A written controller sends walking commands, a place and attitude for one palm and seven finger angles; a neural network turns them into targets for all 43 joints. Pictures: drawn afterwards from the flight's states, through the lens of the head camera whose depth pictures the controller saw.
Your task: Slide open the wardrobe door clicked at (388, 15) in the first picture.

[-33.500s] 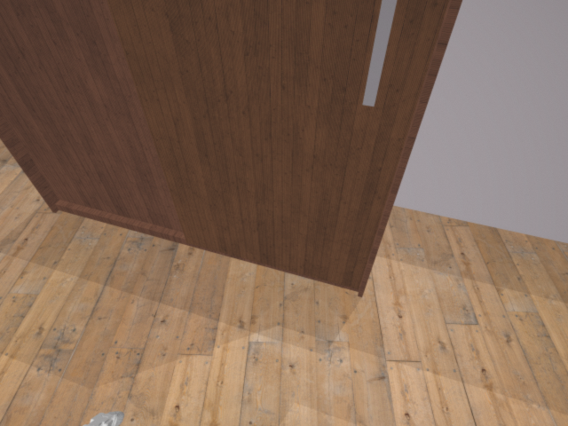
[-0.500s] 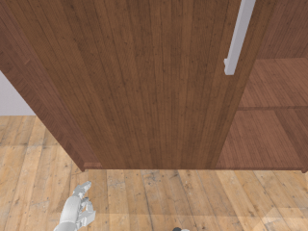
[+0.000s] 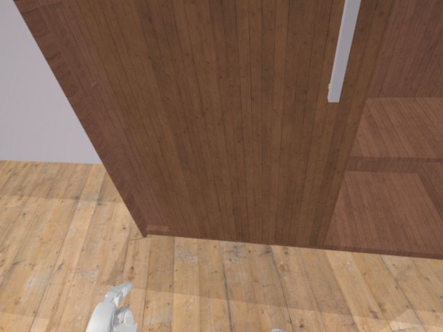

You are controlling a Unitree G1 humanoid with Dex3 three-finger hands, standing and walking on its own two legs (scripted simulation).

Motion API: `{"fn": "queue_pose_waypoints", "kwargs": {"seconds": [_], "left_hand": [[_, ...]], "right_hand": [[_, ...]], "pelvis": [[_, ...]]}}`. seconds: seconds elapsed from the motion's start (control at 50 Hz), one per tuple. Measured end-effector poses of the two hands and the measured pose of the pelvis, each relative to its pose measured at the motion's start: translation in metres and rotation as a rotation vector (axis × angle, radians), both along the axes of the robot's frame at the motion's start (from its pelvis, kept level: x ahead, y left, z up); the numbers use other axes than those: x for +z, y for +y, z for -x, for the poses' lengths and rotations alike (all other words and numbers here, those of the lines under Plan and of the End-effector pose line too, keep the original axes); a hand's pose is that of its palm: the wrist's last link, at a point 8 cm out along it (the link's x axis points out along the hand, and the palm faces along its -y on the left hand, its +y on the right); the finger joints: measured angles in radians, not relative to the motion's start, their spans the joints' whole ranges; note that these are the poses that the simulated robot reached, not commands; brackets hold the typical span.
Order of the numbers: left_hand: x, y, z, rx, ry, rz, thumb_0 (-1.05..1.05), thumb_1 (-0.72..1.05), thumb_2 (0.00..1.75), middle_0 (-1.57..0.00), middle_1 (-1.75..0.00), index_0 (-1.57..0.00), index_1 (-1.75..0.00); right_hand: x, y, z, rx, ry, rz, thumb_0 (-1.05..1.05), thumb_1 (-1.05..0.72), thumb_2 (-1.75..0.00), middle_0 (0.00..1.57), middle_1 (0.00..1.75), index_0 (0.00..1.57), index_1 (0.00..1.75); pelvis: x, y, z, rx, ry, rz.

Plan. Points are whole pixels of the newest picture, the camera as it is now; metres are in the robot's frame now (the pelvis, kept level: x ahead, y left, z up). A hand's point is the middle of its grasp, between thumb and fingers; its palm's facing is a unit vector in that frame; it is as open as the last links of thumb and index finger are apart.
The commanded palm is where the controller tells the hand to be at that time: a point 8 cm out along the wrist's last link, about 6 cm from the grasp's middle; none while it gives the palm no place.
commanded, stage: stop stepping back and stand still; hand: right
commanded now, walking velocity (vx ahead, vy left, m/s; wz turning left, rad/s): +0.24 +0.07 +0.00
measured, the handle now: (341, 45) +0.67 -0.26 +0.24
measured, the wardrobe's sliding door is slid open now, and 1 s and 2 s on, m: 0.58 0.58 0.58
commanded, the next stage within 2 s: let the arm hang, fingers relaxed in 1.08 s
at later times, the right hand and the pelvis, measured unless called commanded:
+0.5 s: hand out of the picture +0.12 -0.29 +0.18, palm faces +0.46 +0.74 -0.49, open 7.4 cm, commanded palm +0.07 -0.31 +0.19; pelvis -0.08 -0.01 +0.00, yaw +1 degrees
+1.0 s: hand out of the picture +0.14 -0.30 +0.17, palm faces +0.45 +0.75 -0.49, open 7.4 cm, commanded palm +0.09 -0.34 +0.19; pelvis -0.04 -0.03 +0.00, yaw -2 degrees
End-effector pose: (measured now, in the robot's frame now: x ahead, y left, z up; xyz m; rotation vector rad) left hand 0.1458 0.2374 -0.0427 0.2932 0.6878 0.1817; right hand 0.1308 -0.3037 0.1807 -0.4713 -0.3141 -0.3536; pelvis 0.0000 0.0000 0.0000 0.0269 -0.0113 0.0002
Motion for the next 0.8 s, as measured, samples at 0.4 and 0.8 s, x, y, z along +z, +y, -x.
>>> {"fn": "queue_pose_waypoints", "kwargs": {"seconds": [0.4,0.8], "left_hand": [[-0.009,-0.054,0.104,0.048,0.079,0.122,0.02,0.90,0.90,-0.20,-0.30,-0.21,-0.30],[-0.022,-0.014,0.055,0.030,-0.007,-0.017,0.02,0.91,0.90,-0.20,-0.30,-0.20,-0.30]], "right_hand": [[0.027,-0.003,0.043,0.075,0.044,0.083,0.02,-0.89,-0.90,0.21,0.30,0.21,0.30],[0.005,-0.028,0.035,-0.079,-0.064,0.030,0.02,-0.89,-0.90,0.21,0.30,0.21,0.30]], "pelvis": [[0.024,-0.020,0.060,0.026,-0.008,-0.044],[-0.008,-0.029,0.058,-0.021,-0.033,0.043]]}}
